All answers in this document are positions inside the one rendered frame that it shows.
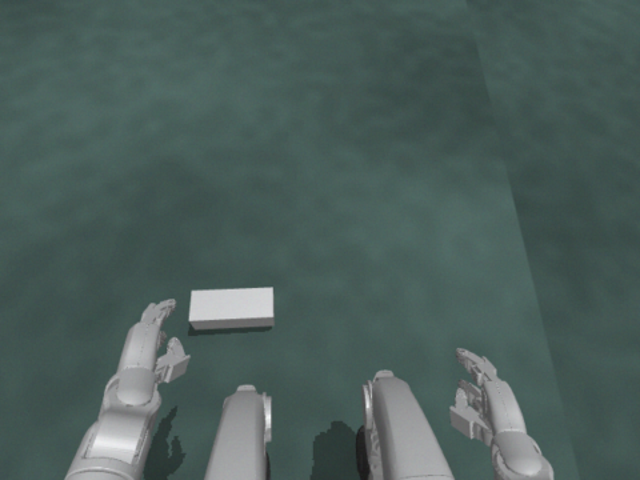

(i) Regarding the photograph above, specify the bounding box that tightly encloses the left robot hand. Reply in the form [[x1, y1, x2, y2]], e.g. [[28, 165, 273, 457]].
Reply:
[[116, 299, 190, 385]]

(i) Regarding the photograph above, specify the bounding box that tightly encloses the left robot arm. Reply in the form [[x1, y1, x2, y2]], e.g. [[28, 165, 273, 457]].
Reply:
[[64, 367, 162, 480]]

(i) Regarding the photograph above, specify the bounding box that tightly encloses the right robot hand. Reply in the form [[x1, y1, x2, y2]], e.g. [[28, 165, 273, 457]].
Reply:
[[450, 348, 527, 446]]

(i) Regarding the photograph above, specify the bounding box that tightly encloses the right robot arm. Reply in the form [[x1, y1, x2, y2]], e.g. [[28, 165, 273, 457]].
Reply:
[[490, 431, 554, 480]]

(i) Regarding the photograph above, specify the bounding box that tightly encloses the carton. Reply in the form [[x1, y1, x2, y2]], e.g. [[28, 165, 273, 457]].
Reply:
[[189, 287, 275, 330]]

